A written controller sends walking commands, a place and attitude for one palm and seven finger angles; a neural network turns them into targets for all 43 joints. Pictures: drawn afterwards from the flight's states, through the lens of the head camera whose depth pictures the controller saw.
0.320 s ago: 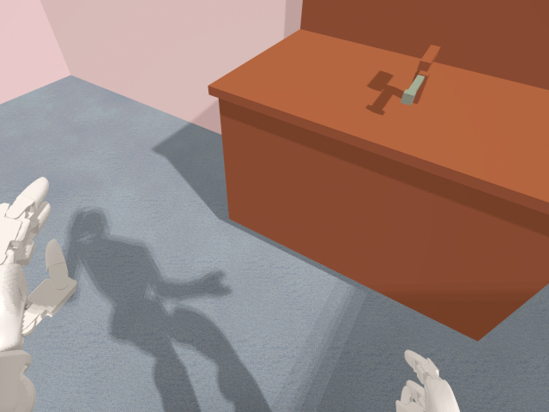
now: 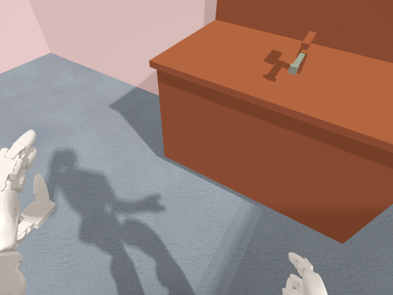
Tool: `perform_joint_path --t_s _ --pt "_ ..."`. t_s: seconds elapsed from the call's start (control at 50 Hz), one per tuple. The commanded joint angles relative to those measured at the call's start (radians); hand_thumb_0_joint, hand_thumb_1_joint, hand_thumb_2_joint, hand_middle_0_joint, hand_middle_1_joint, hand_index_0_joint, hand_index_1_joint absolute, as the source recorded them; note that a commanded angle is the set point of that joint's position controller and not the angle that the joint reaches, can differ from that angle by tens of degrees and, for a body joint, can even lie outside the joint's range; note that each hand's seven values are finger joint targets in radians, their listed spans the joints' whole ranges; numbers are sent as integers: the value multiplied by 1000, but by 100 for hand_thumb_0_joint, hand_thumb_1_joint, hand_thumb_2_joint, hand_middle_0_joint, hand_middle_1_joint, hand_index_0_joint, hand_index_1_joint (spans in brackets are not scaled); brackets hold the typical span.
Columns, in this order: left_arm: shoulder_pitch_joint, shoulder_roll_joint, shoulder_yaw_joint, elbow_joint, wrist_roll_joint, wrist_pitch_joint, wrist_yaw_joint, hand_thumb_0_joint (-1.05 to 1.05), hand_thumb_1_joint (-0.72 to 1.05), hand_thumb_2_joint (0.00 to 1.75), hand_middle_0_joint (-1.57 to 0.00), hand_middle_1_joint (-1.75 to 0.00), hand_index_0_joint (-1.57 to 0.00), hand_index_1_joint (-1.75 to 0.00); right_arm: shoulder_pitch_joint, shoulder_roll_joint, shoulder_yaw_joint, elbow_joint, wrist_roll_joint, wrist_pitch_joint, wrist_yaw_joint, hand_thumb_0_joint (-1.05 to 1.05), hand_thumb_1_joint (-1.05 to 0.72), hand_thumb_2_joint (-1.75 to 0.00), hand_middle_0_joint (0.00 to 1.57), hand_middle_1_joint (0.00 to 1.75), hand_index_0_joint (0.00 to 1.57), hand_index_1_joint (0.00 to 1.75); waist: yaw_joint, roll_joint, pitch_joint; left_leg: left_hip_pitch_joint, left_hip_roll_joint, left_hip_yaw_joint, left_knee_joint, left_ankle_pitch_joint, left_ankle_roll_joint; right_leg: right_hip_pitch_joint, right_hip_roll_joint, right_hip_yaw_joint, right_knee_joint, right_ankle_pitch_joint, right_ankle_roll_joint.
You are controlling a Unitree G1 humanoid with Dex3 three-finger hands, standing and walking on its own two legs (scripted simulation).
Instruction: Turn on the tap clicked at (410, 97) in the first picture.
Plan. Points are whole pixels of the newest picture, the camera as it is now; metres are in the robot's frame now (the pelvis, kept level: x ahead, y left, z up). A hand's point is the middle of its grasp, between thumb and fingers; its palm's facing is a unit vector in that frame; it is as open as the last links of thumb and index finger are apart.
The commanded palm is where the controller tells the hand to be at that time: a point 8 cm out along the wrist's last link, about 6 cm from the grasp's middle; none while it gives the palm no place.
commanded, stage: look at it before walking up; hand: left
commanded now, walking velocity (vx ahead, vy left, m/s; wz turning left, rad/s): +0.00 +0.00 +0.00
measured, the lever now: (293, 69) +0.86 -0.30 +0.06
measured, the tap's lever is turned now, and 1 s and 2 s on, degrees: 0 0 0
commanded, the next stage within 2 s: walk to a spot facing it in 0.08 s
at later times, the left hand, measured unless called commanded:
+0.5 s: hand (44, 194) +0.22 +0.26 +0.16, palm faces +0.46 -0.80 -0.37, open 7.4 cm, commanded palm +0.17 +0.29 +0.18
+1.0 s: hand (105, 155) +0.31 +0.19 +0.16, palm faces +0.28 -0.86 -0.43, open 7.4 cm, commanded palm +0.26 +0.23 +0.18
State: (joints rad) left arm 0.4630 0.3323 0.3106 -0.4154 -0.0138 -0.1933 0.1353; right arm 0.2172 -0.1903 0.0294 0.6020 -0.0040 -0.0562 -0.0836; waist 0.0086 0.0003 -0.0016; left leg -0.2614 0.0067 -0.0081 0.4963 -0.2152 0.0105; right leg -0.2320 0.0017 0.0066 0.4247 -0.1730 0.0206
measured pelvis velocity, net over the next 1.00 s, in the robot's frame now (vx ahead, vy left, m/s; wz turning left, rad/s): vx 0.07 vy -0.02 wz -0.13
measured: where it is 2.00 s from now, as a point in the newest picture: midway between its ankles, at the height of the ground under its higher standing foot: outside the picture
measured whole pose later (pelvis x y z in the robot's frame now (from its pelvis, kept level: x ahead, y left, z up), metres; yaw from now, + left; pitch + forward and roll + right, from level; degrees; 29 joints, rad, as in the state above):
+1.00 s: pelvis +0.07 -0.02 -0.01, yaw -8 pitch -1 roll +0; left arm 0.47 0.37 0.36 -0.50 -0.03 -0.19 0.12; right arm 0.16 -0.18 0.01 0.51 -0.01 -0.02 -0.03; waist 0.03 0.00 0.06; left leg -0.17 0.10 0.18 0.58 -0.38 -0.02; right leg -0.40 0.01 -0.06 0.83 -0.41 0.02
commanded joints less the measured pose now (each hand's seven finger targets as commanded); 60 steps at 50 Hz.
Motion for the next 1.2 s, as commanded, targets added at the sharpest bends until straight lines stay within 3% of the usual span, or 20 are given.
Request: perform_joint_path --t_s 0.0,0.18,0.3,0.42,0.48,0.52,0.62,0.7,0.76,0.8,0.82,0.86,0.9,0.96,1.04,1.06,1.08,1.1,1.14,1.18 --pt "-84 164 102 -227 -3 -67 21 0 90 90 -20 -30 -20 -30 -102 -124 -50 -163 2 -58 -8 0 -90 -90 20 30 20 30 -4 63 -89 -61 57 -46 -133 -3 8 103 -30 39 -47 24 -18" --pt "-87 164 102 -224 -1 -72 22 0 90 90 -20 -30 -20 -30 -99 -126 -52 -160 3 -61 -6 0 -90 -90 20 30 20 30 -5 56 -77 -95 63 -62 -146 -76 12 106 -32 31 -37 -23 -17" --pt "-86 168 111 -228 7 -64 35 0 90 90 -20 -30 -20 -30 -91 -130 -59 -153 -3 -53 -13 0 -90 -90 20 30 20 30 -17 59 -22 -185 76 -132 -129 -411 59 18 -63 49 -5 -365 -47" --pt "-102 180 127 -235 9 -73 42 0 90 90 -20 -30 -20 -30 -72 -129 -61 -135 -2 -54 -12 0 -90 -90 20 30 20 30 -26 34 -39 -180 57 -120 -19 -303 64 11 -120 89 47 -343 -84" --pt "-121 167 113 -247 13 -77 39 0 90 90 -20 -30 -20 -30 -79 -136 -58 -133 0 -54 -15 0 -90 -90 20 30 20 30 -32 129 13 -157 139 -275 -109 -327 109 -60 -47 -3 185 -291 -48" --pt "-126 166 116 -252 13 -89 36 0 90 90 -20 -30 -20 -30 -70 -138 -62 -126 -3 -59 -14 0 -90 -90 20 30 20 30 -28 178 -12 -83 201 -382 -115 -90 149 -74 -10 -53 260 -180 -29" --pt "-102 189 126 -281 6 -97 28 0 90 90 -20 -30 -20 -30 -64 -131 -60 -135 6 -61 10 0 -90 -90 20 30 20 30 -27 73 -148 -33 113 -75 115 444 18 144 -67 29 166 284 -85" --pt "-70 220 167 -243 -6 -94 29 0 90 90 -20 -30 -20 -30 -67 -113 -58 -151 6 -32 23 0 -90 -90 20 30 20 30 -26 -88 -172 -120 29 72 263 155 -30 216 -193 201 155 705 -151" --pt "-38 232 202 -219 -13 -93 22 0 90 90 -20 -30 -20 -30 -87 -100 -53 -172 3 -2 20 0 -90 -90 20 30 20 30 -16 -133 -111 -136 37 75 117 -121 -27 167 -209 228 135 692 -142" --pt "-39 218 189 -244 -16 -89 19 0 90 90 -20 -30 -20 -30 -83 -107 -59 -186 5 12 14 0 -90 -90 20 30 20 30 -26 -90 -140 48 83 85 2 190 -15 56 -144 164 200 606 -87" --pt "-45 215 184 -272 -22 -88 17 0 90 90 -20 -30 -20 -30 -77 -123 -66 -194 7 14 12 0 -90 -90 20 30 20 30 -31 12 -170 199 158 30 0 468 12 -56 -77 103 283 499 -44" --pt "-49 214 164 -339 -28 -94 10 0 90 90 -20 -30 -20 -30 -67 -119 -70 -206 -5 2 19 0 -90 -90 20 30 20 30 -18 294 -185 473 360 -139 6 1010 99 -379 7 -26 503 -287 9" --pt "-59 167 115 -346 -13 -81 -1 0 90 90 -20 -30 -20 -30 -61 -120 -69 -201 -8 -3 45 0 -90 -90 20 30 20 30 -9 236 -121 406 371 -73 6 870 115 -380 -14 -35 500 -313 3" --pt "-95 179 124 -334 -18 -47 -1 0 90 90 -20 -30 -20 -30 -87 -133 -68 -223 6 -14 52 0 -90 -90 20 30 20 30 -2 242 -58 228 337 105 -5 703 56 -194 -6 -106 333 -196 6" --pt "-82 196 158 -284 -16 -29 -6 0 90 90 -20 -30 -20 -30 -90 -138 -73 -232 15 -20 60 0 -90 -90 20 30 20 30 10 167 -71 9 296 162 216 419 12 93 -1 -112 135 16 -9" --pt "-67 222 176 -270 -11 -29 -2 0 90 90 -20 -30 -20 -30 -91 -130 -74 -246 18 -15 57 0 -90 -90 20 30 20 30 16 17 -87 -96 205 197 416 227 -22 160 -96 57 77 295 -67" --pt "-52 262 225 -270 -16 -36 9 0 90 90 -20 -30 -20 -30 -118 -112 -68 -263 13 -15 57 0 -90 -90 20 30 20 30 21 -191 -101 -285 64 166 634 -313 -63 214 -272 380 20 642 -174" --pt "-15 248 226 -263 -40 -27 17 0 90 90 -20 -30 -20 -30 -102 -121 -83 -262 18 -7 57 0 -90 -90 20 30 20 30 14 -251 -142 -283 50 14 750 -408 -75 118 -337 529 -85 460 -153" --pt "42 244 223 -309 -40 -43 20 0 90 90 -20 -30 -20 -30 -98 -104 -60 -225 5 24 61 0 -90 -90 20 30 20 30 0 -93 -137 -319 81 -48 797 -263 -86 110 -291 435 -86 130 -179" --pt "51 236 218 -327 -41 -56 21 0 90 90 -20 -30 -20 -30 -113 -101 -54 -208 3 46 58 0 -90 -90 20 30 20 30 -2 -40 -167 -321 78 -32 747 -198 -88 115 -236 340 -74 121 -170"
